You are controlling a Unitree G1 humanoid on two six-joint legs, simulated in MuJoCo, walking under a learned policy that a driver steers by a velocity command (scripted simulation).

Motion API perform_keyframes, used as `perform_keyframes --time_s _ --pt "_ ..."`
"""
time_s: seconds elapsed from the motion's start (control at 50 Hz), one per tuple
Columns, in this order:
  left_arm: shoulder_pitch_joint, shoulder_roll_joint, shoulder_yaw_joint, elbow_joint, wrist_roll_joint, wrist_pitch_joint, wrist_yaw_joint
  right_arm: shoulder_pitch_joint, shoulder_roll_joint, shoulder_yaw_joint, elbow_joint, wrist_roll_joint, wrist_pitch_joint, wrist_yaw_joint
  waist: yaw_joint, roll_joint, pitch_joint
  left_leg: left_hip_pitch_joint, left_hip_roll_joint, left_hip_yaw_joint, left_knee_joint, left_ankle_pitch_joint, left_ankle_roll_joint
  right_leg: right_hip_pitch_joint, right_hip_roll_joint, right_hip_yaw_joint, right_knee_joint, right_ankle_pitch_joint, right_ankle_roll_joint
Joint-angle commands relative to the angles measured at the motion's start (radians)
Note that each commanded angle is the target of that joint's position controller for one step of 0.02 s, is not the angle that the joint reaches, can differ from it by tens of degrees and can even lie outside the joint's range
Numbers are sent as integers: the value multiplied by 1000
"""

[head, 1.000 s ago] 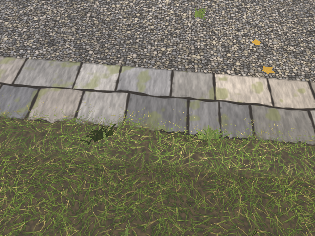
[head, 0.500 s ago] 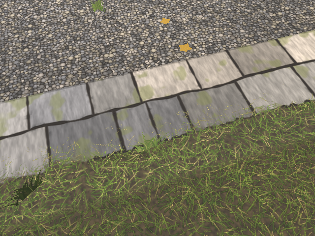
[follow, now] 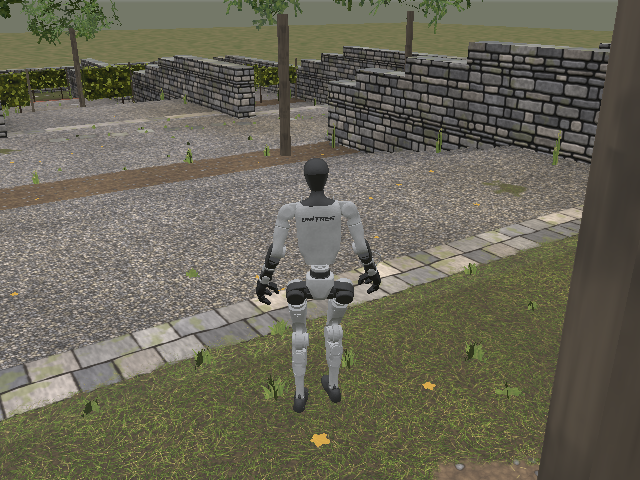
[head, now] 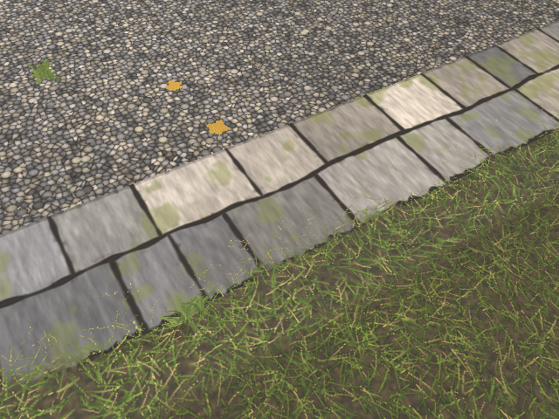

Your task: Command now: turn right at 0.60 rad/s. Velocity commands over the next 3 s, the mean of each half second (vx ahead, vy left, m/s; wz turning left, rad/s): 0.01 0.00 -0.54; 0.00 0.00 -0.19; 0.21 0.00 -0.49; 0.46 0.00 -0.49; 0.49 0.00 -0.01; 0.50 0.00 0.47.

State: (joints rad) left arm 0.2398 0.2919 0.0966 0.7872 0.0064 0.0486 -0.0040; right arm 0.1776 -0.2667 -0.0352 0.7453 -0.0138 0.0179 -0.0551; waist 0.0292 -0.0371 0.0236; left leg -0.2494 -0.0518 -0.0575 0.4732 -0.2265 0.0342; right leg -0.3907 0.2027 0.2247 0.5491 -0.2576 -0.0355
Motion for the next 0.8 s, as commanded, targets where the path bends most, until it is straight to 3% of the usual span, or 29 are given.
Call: perform_keyframes --time_s 0.02,0.04,0.06,0.08,0.1,0.2,0.3,0.38,0.4,0.42,0.44,0.46,0.48,0.52,0.56,0.62,0.74,0.8 --pt "-4 157 39 -65 32 -18 8 -24 -180 -43 -84 -18 -10 -2 -4 136 -5 13 424 -373 -266 79 208 -141 -72 -76 429 -247 47" --pt "26 144 39 -50 31 -14 0 -66 -130 -29 -87 -9 -12 3 31 110 -1 -8 350 -257 -233 178 179 -116 -75 -81 505 -194 46" --pt "56 132 36 -35 31 -3 -8 -90 -116 -25 -97 -7 -13 7 44 128 -9 14 294 -168 -209 239 152 -118 -77 -93 578 -153 52" --pt "74 127 33 -25 26 6 -19 -92 -115 -23 -105 -8 -12 6 39 166 -19 46 268 -115 -191 306 146 -139 -77 -112 640 -142 61" --pt "68 126 30 -27 20 12 -26 -71 -113 -22 -106 -10 -12 8 24 168 -24 80 261 -83 -173 379 150 -159 -87 -130 657 -142 73" --pt "-51 94 7 -72 8 24 -38 81 -153 -41 -64 -10 -11 11 -64 181 -29 275 299 -46 -122 527 173 -225 -135 -174 502 -164 110" --pt "-94 71 -14 -105 -3 27 -47 65 -181 -55 -59 -14 -12 30 -69 217 -47 215 324 27 -92 536 167 -52 -170 -246 286 -197 81" --pt "-80 71 -20 -117 -7 18 -39 66 -203 -63 -41 -8 -6 44 -57 238 -64 167 335 45 -23 536 145 94 -152 -288 79 -170 33" --pt "-45 64 -22 -105 1 10 -33 51 -202 -62 -37 1 -2 45 -26 215 -69 131 320 67 27 489 117 171 -144 -290 -58 -71 16" --pt "-17 81 -22 -96 16 -3 -22 65 -192 -59 -27 7 1 46 -2 151 -77 56 299 99 101 385 63 280 -160 -243 -223 84 2" --pt "9 167 -7 -100 34 -20 -12 107 -126 -42 -44 -1 7 52 -11 -86 -117 -133 219 175 320 37 -8 445 -388 53 -305 210 -36" --pt "21 265 13 -103 10 -24 -8 57 -64 -20 -98 -2 20 44 1 -246 -94 -267 71 163 422 -403 -44 375 -598 255 -254 596 -201" --pt "48 192 -1 -87 0 -28 -5 29 -120 -32 -78 -3 35 35 31 -104 -100 -243 109 65 518 -397 -47 365 -566 173 -224 615 -252" --pt "-83 100 -37 -91 8 -24 4 52 -124 -37 -40 13 38 44 -36 -79 -18 -230 120 40 507 -265 -47 291 -440 25 -252 506 -190" --pt "-107 90 -45 -85 5 -28 18 98 -143 -44 -4 -8 37 50 -49 -113 -29 -199 103 61 511 -181 -59 306 -378 -42 -245 589 -163" --pt "-85 82 -55 -60 5 -38 18 105 -113 -36 16 0 44 55 -43 -66 -51 -157 93 59 452 -157 -70 313 -380 -53 -251 544 -163" --pt "-67 88 -62 -3 17 -42 19 70 -81 -22 38 2 46 39 -17 -85 -8 -53 72 62 205 -182 -50 251 -385 1 -257 339 -172" --pt "-94 79 -69 21 11 -45 24 108 -60 -14 70 5 32 26 -49 -54 -19 64 60 70 5 -77 -31 216 -372 19 -224 306 -147"
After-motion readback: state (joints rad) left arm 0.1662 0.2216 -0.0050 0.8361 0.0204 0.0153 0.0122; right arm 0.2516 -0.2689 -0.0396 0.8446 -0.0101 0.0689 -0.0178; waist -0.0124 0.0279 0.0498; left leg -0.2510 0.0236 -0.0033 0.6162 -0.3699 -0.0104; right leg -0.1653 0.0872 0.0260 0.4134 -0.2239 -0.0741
